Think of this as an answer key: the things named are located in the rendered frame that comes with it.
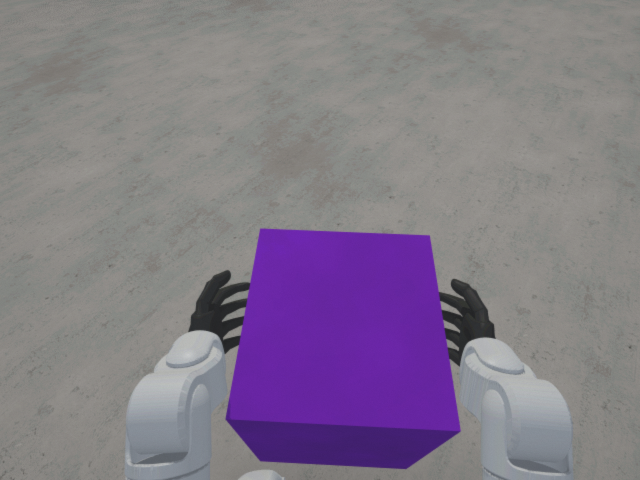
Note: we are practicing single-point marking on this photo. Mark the left robot hand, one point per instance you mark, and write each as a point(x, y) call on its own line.
point(210, 313)

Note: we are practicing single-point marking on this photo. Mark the carton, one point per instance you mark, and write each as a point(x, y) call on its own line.
point(343, 358)

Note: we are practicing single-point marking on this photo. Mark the robot right forearm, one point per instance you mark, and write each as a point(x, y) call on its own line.
point(526, 424)

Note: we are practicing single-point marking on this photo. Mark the robot left forearm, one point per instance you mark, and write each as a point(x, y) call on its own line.
point(168, 419)

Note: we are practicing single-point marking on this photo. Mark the right robot hand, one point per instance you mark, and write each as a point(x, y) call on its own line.
point(475, 322)

